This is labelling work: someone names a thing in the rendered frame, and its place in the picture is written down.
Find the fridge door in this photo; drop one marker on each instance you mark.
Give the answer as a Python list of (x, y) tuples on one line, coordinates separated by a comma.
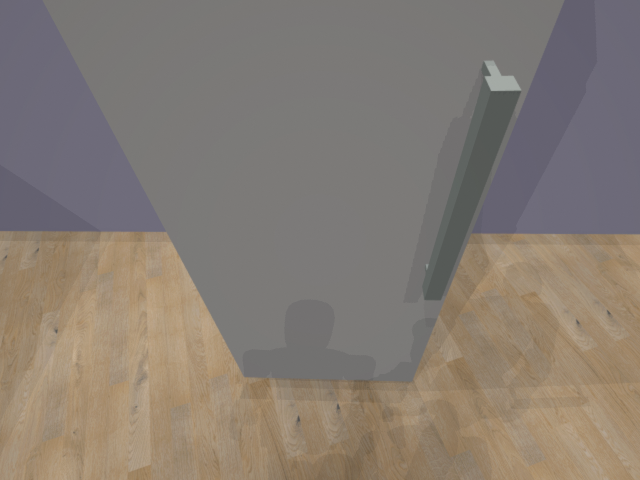
[(300, 155)]

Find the handle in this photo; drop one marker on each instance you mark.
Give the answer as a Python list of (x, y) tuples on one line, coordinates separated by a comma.
[(493, 111)]

